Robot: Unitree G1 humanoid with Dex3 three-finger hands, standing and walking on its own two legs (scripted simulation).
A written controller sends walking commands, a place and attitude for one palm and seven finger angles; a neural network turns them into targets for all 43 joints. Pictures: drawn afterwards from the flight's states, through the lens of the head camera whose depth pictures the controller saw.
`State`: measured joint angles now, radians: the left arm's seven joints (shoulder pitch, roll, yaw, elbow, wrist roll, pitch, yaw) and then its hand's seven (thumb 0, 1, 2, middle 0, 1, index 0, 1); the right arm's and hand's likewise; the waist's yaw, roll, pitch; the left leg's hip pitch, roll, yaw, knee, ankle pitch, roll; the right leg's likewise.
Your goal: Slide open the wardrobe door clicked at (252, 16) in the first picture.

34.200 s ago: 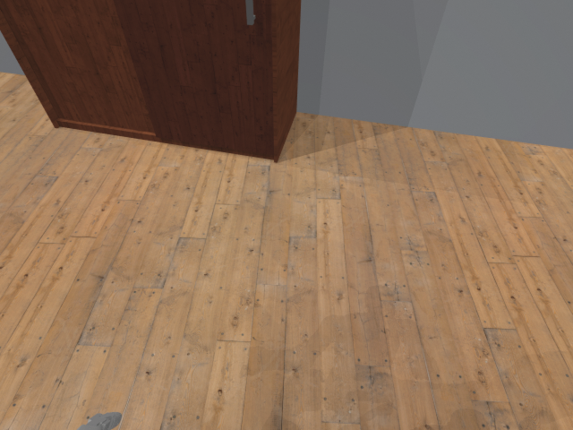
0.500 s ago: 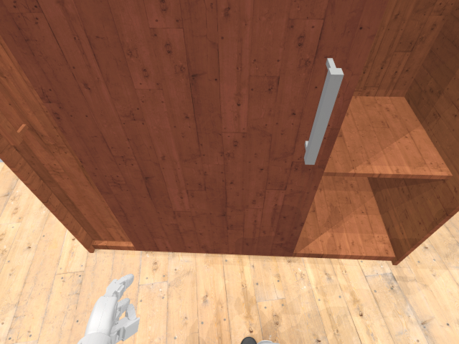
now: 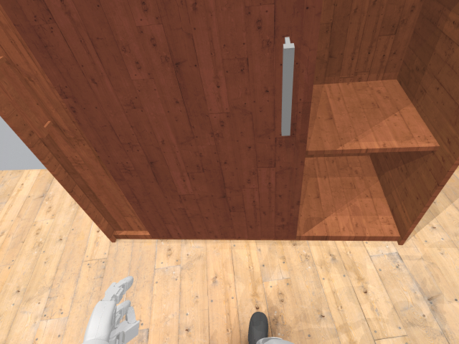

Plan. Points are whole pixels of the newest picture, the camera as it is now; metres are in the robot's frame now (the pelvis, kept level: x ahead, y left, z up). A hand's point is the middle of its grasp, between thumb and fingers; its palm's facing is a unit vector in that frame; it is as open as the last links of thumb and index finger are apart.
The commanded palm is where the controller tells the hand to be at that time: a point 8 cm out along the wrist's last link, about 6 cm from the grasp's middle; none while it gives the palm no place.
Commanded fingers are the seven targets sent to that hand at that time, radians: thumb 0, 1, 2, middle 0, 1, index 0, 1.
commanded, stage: stop stepping back and stand still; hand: right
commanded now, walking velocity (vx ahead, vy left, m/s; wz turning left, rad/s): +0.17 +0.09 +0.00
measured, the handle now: (286, 90) +0.67 -0.11 +0.09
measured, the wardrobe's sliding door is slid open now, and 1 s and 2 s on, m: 0.46 0.46 0.46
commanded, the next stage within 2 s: let the arm hang, fingers relaxed in 0.96 s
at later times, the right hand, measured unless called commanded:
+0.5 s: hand out of the picture +0.06 -0.36 +0.21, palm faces +0.34 +0.81 -0.48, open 7.4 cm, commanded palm +0.02 -0.40 +0.19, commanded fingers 0.00 -0.90 -0.90 0.20 0.30 0.20 0.30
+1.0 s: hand out of the picture +0.03 -0.42 +0.19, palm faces +0.34 +0.76 -0.56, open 7.4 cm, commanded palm -0.02 -0.46 +0.19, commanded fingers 0.00 -0.90 -0.90 0.20 0.30 0.20 0.30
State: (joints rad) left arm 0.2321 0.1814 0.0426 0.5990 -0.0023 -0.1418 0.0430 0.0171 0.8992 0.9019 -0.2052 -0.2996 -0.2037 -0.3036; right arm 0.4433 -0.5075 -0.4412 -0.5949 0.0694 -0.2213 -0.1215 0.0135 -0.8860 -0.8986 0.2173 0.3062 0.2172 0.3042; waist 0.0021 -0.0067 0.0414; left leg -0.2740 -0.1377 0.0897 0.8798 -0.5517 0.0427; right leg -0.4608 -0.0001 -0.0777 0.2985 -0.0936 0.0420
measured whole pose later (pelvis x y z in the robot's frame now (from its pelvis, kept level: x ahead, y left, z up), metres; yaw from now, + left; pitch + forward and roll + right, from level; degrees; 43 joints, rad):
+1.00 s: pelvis -0.19 -0.17 +0.00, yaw +7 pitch +0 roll +2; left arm 0.29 0.15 -0.02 0.61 0.01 -0.08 0.03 0.02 0.89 0.90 -0.21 -0.30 -0.21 -0.30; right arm 0.58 -0.52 -0.50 -0.59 0.05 -0.19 -0.14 0.01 -0.89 -0.90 0.22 0.31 0.22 0.30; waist -0.02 -0.01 0.02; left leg -0.24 -0.01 0.09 0.54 -0.34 0.06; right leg -0.49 -0.12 -0.05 0.82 -0.41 0.01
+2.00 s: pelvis -0.18 -0.21 +0.01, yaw +4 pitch -1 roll +0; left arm 0.25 0.15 0.00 1.14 0.02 0.00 0.03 0.01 0.91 0.90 -0.20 -0.30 -0.20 -0.30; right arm 0.22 -0.17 0.01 1.13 -0.01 0.00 -0.03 0.00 -0.92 -0.90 0.20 0.30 0.20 0.30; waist 0.01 0.01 0.03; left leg -0.14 0.03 0.01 0.39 -0.23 -0.03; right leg -0.18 0.02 -0.08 0.40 -0.20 -0.05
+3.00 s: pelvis -0.17 -0.23 +0.01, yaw +5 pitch +0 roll +0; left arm 0.22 0.16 0.00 1.14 0.02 -0.01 0.03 0.01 0.91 0.90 -0.20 -0.30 -0.20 -0.30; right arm 0.23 -0.17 0.01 1.14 -0.01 0.00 -0.03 0.00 -0.91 -0.90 0.20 0.30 0.20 0.30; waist 0.00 0.02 0.05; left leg -0.13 0.06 0.00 0.38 -0.24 -0.06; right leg -0.17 0.05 -0.09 0.39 -0.21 -0.08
